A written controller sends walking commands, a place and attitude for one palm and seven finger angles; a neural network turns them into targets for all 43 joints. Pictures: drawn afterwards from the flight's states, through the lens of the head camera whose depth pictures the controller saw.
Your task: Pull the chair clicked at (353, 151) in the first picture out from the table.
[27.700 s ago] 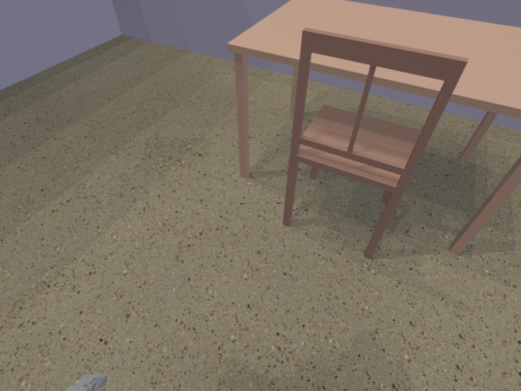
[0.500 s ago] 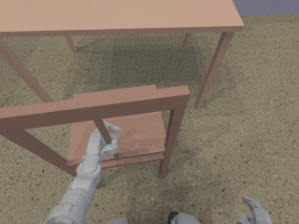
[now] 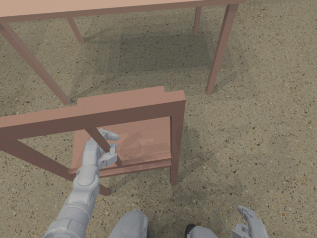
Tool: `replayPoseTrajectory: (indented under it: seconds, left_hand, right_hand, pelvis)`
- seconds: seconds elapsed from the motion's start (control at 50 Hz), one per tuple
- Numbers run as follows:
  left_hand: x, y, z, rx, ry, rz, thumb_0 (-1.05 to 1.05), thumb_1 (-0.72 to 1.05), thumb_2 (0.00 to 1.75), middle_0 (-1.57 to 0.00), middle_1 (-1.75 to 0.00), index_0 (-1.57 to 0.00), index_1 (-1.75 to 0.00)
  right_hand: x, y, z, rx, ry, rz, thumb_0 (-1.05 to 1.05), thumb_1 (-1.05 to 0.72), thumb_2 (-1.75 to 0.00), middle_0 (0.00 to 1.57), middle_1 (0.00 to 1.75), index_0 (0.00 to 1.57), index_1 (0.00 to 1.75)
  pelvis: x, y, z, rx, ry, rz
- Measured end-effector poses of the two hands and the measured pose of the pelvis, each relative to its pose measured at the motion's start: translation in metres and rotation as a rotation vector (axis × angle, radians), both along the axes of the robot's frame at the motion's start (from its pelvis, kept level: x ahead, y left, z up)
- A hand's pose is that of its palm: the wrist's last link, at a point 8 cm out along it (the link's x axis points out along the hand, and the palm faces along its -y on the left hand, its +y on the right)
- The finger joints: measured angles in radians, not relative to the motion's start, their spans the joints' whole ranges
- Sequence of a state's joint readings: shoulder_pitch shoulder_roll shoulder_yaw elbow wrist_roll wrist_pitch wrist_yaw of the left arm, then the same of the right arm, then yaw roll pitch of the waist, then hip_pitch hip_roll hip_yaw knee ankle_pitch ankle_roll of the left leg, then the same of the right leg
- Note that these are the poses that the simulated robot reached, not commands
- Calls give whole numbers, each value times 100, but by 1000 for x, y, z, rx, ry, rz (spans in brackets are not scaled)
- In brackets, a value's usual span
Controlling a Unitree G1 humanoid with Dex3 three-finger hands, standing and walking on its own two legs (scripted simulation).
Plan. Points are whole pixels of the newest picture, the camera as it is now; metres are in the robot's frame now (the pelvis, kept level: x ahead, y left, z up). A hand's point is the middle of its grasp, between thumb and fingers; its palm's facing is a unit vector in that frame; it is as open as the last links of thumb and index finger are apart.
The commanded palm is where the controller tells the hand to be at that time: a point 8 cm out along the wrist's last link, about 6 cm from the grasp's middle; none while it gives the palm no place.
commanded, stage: step backward, pulling the chair out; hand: left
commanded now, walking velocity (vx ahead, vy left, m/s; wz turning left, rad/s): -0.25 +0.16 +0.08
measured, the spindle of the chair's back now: (107, 148) +0.34 +0.17 -0.08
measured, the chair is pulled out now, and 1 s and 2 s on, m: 0.47 0.60 0.60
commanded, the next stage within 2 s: stop walking, hand still on the chair in 0.08 s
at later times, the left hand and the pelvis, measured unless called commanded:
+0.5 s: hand (106, 201) +0.20 +0.15 -0.06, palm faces +0.00 -0.99 -0.16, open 4.8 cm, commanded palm +0.18 +0.20 -0.06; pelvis -0.10 +0.03 +0.00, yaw +2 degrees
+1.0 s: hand (104, 206) +0.19 +0.15 -0.06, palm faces -0.04 -0.98 -0.17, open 4.9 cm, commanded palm +0.17 +0.20 -0.06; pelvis -0.10 +0.03 +0.00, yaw +0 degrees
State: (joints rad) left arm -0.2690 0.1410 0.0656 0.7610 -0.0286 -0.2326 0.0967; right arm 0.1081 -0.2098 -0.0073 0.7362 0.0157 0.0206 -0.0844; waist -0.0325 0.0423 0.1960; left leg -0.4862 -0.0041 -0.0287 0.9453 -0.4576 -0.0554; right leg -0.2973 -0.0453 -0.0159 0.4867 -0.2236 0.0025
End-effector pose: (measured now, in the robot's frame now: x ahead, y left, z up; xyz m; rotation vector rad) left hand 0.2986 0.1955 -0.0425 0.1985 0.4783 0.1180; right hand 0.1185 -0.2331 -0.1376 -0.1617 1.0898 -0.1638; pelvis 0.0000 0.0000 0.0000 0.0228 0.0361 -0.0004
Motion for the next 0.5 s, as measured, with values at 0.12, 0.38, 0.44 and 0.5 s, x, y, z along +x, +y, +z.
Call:
replayPoseTrajectory:
  seconds: [0.12,0.38,0.44,0.5]
  left_hand:
    - [-26,-6,0,-19,8,-32,0,75,83,-30,-119,-50,-145]
    - [-91,2,3,-65,20,-99,1,78,83,-23,-124,-50,-145]
    - [-105,3,3,-57,19,-83,1,77,84,-26,-124,-50,-145]
    - [-117,4,5,-58,40,-61,2,77,84,-27,-121,-50,-145]
  right_hand:
    - [-30,-35,21,-135,-32,-20,1,-90,-90,20,30,21,30]
    - [-98,26,27,-49,-61,19,1,-90,-90,20,30,20,30]
    - [-114,42,11,23,-30,35,1,-90,-90,20,30,20,30]
    - [-129,50,4,63,-9,12,1,-90,-90,20,30,21,30]
  pelvis:
    - [-28,10,-3,10,-4,49]
    - [-88,30,-3,-34,-40,36]
    - [-95,27,-6,-37,-52,25]
    - [-100,26,-3,-42,-59,29]
